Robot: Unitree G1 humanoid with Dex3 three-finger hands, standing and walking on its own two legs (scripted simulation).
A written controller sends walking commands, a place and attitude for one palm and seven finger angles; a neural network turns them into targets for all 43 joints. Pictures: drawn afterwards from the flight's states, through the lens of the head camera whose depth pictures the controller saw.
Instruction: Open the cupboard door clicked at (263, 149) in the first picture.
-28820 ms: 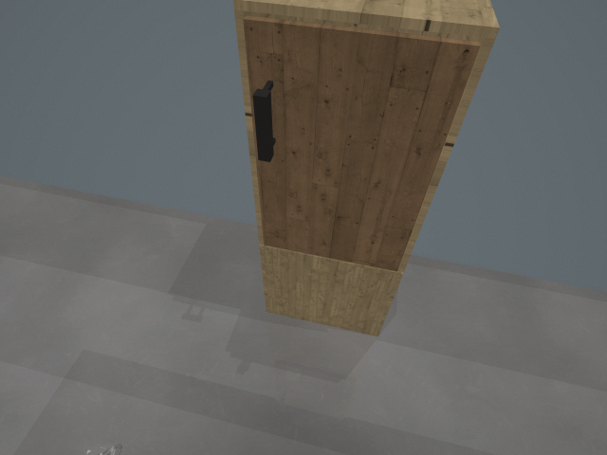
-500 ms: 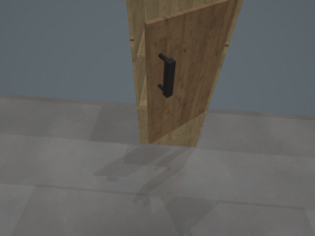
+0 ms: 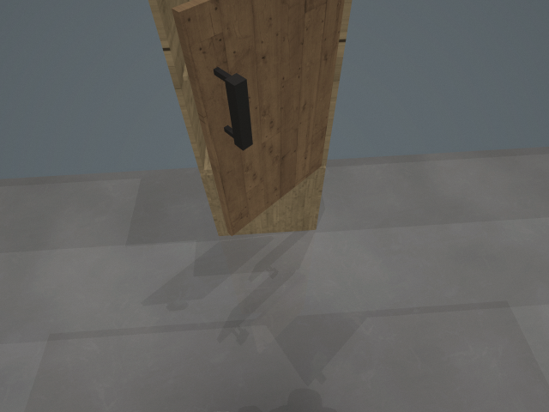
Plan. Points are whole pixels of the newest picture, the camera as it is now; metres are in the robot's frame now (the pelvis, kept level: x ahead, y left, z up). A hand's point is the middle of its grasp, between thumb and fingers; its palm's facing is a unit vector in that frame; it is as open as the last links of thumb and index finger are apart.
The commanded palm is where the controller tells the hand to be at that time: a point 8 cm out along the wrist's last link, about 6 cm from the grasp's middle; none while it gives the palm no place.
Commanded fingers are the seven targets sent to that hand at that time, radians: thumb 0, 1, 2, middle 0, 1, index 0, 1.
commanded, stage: walk to a spot facing it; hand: left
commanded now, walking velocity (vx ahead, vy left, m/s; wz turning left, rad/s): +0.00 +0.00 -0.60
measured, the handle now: (232, 109) +0.58 +0.13 +0.09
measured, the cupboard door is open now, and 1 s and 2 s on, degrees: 40 40 40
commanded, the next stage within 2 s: none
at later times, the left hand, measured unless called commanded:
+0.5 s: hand out of the picture +0.10 +0.21 -0.17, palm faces -0.17 -0.96 -0.21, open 7.4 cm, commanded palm none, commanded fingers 0.00 0.90 0.90 -0.20 -0.30 -0.20 -0.30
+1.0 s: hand (228, 351) +0.23 +0.11 -0.15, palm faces -0.57 -0.78 -0.27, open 7.4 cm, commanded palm none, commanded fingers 0.00 0.90 0.90 -0.20 -0.30 -0.20 -0.30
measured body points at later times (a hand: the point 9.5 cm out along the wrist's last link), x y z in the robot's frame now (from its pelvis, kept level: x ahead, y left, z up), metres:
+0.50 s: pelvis +0.01 +0.03 +0.00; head +0.07 +0.03 +0.45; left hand +0.11 +0.26 -0.16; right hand +0.09 -0.25 -0.12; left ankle +0.03 +0.14 -0.73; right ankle -0.01 -0.11 -0.73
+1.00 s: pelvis +0.01 +0.01 +0.00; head +0.05 -0.04 +0.44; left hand +0.25 +0.15 -0.13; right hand -0.13 -0.22 -0.16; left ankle +0.05 +0.15 -0.66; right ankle -0.05 -0.09 -0.73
